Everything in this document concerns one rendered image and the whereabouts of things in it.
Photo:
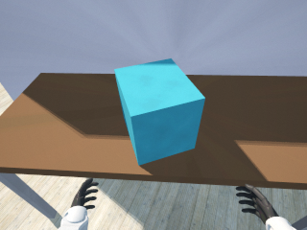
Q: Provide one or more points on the robot left hand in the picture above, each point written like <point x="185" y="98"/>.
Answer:
<point x="80" y="198"/>

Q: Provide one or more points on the right robot forearm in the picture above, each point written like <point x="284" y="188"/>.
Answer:
<point x="278" y="223"/>

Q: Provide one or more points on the robot right hand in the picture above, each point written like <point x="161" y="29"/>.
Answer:
<point x="263" y="209"/>

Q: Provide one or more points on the carton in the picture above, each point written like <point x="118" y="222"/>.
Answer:
<point x="162" y="109"/>

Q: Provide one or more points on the left robot forearm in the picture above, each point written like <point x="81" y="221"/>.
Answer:
<point x="75" y="218"/>

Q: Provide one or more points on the table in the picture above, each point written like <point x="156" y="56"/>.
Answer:
<point x="253" y="130"/>

